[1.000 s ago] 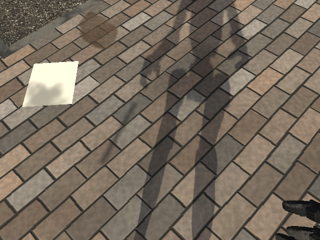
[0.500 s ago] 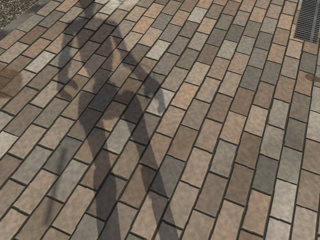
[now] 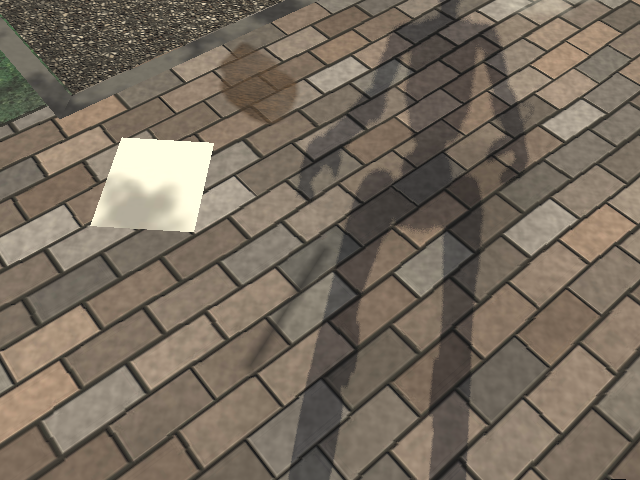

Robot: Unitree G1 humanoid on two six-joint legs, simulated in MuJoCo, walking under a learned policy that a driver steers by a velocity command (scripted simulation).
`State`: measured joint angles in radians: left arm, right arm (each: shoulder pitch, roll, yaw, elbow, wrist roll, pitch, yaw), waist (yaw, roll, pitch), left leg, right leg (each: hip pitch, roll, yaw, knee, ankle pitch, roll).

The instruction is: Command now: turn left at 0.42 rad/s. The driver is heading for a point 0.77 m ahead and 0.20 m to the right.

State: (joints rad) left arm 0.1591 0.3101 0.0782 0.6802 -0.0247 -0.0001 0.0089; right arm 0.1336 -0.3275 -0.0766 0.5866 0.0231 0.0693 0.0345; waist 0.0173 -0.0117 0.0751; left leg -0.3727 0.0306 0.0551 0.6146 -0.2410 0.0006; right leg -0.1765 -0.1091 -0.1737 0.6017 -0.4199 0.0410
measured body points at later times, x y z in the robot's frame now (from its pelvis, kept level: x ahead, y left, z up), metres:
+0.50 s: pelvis +0.02 +0.00 +0.01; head +0.06 -0.04 +0.46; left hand +0.22 +0.24 -0.08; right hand +0.11 -0.31 -0.10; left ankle +0.03 +0.11 -0.72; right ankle -0.01 -0.11 -0.71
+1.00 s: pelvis +0.07 -0.03 +0.01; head +0.09 -0.04 +0.46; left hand +0.35 +0.10 -0.07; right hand +0.05 -0.34 -0.10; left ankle +0.12 +0.08 -0.71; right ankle -0.01 -0.11 -0.72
